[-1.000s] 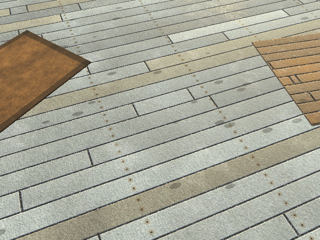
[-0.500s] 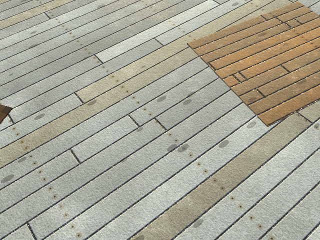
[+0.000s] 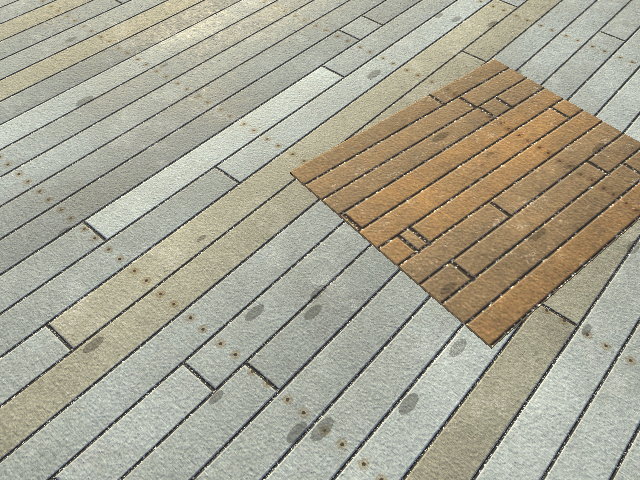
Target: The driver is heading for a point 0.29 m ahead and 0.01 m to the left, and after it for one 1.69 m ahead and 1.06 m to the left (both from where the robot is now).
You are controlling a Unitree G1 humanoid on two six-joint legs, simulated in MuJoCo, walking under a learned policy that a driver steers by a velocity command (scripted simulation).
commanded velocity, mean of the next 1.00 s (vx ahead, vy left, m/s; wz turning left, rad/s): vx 0.20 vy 0.00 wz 0.37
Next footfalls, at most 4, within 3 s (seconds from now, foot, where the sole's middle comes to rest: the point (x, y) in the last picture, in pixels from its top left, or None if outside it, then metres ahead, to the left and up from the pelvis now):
0.32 right None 0.36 -0.14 -0.78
0.74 left None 0.28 0.11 -0.78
1.20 right None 0.38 -0.09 -0.78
1.66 left None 0.31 0.26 -0.78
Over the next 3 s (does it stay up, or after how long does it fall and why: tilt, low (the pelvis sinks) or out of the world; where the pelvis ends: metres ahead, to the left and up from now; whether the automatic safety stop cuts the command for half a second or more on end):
stays up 0.80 0.65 0.01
